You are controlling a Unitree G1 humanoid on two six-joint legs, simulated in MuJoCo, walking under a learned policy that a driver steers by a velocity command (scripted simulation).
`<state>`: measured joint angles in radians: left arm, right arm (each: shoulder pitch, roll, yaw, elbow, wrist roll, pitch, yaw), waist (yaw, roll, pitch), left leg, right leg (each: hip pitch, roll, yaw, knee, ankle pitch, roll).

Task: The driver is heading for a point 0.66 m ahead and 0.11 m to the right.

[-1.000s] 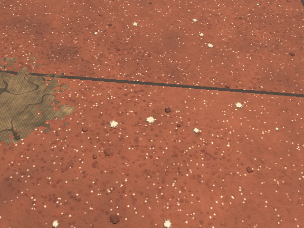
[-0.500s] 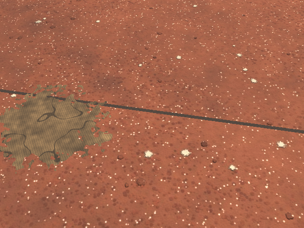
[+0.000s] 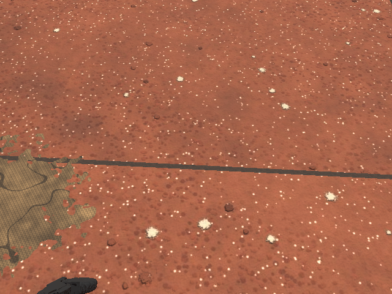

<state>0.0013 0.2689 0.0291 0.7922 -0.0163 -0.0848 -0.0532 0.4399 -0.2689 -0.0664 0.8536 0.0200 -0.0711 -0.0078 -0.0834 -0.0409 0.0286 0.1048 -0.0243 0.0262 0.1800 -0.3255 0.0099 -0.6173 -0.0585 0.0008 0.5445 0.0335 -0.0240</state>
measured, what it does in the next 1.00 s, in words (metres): walks ahead: right foot, then left foot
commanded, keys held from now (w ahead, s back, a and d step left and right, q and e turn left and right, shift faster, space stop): w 0.52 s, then w+e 0.28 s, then no key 0.20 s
